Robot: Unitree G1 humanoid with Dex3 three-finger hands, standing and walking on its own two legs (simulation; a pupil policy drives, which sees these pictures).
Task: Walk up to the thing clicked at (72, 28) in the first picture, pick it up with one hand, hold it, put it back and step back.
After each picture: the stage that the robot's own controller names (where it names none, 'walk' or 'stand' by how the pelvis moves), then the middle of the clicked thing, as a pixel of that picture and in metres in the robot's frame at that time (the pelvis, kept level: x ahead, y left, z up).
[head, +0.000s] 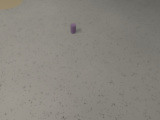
stand; (73, 28) +1.64 +0.07 -0.72
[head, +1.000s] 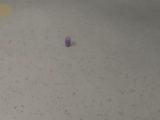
walk; (67, 42) +1.50 +0.06 -0.71
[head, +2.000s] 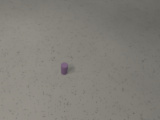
walk; (64, 68) +0.94 +0.09 -0.71
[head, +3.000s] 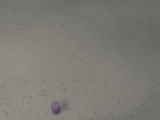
walk; (55, 108) +0.56 +0.16 -0.71
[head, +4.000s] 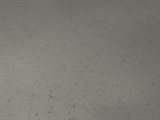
stand; out of the picture +0.38 +0.17 -0.69
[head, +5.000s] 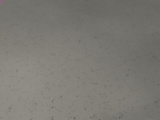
stand; out of the picture +0.34 +0.16 -0.72
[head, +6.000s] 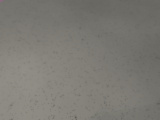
stand; out of the picture +0.33 +0.14 -0.72
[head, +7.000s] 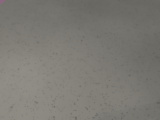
stand; out of the picture +0.33 +0.15 -0.72
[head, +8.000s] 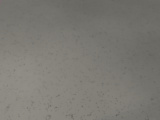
stand; out of the picture +0.35 +0.17 -0.72
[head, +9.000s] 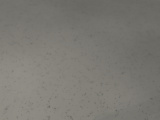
stand; out of the picture +0.34 +0.18 -0.72
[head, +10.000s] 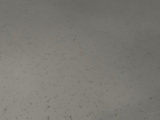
stand; out of the picture +0.33 +0.18 -0.73
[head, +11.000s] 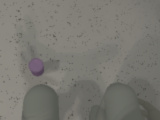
go down; (36, 67) +0.42 +0.17 -0.37
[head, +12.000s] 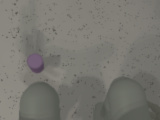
approach; (36, 64) +0.43 +0.17 -0.32
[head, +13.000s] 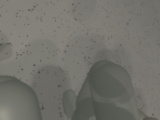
close in; out of the picture +0.43 +0.21 -0.23
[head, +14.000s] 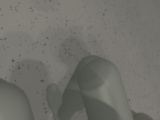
close; out of the picture +0.43 +0.22 -0.23
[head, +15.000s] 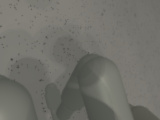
lift; out of the picture +0.41 +0.21 -0.23
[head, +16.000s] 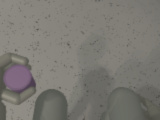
lift; (21, 82) +0.32 +0.20 -0.04
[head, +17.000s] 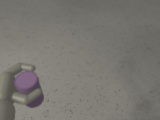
hold; (30, 90) +0.32 +0.17 +0.04
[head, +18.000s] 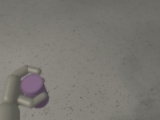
hold; (36, 92) +0.32 +0.16 +0.02
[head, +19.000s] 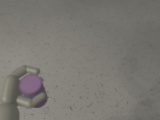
hold; (34, 92) +0.32 +0.17 +0.02
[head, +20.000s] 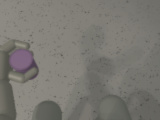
crouch; (25, 65) +0.40 +0.18 -0.07
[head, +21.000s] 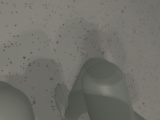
lower; out of the picture +0.44 +0.23 -0.22
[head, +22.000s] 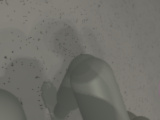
lower; out of the picture +0.44 +0.25 -0.23
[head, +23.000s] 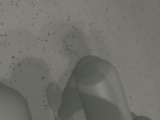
lower; out of the picture +0.44 +0.25 -0.23
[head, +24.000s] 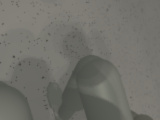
lower; out of the picture +0.43 +0.24 -0.23
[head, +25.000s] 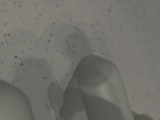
loosen; out of the picture +0.43 +0.24 -0.23
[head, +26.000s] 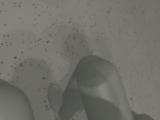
withdraw; out of the picture +0.43 +0.23 -0.24
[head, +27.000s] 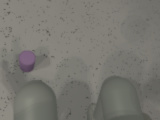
walk; (27, 62) +0.45 +0.19 -0.29
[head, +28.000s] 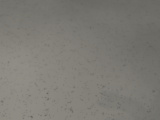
stand; out of the picture +0.37 +0.15 -0.64
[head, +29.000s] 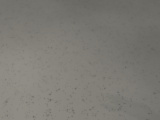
stand; out of the picture +0.38 +0.16 -0.66
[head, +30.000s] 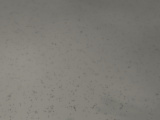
stand; out of the picture +0.38 +0.16 -0.68
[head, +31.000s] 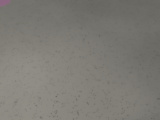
walk; out of the picture +0.40 +0.16 -0.72
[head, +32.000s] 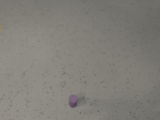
walk; (73, 101) +0.52 +0.05 -0.70
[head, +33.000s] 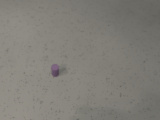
walk; (55, 70) +0.78 +0.15 -0.71
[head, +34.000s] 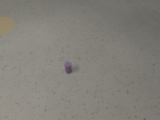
walk; (68, 67) +1.01 +0.18 -0.70
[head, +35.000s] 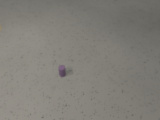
stand; (62, 71) +0.98 +0.17 -0.72
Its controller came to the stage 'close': yes
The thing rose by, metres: 0.73
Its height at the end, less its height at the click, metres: +0.00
